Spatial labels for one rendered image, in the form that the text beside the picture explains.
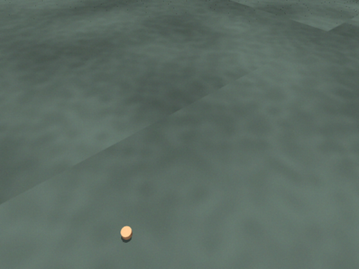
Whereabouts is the tin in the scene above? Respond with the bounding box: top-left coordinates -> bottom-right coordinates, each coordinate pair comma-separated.
121,226 -> 132,240

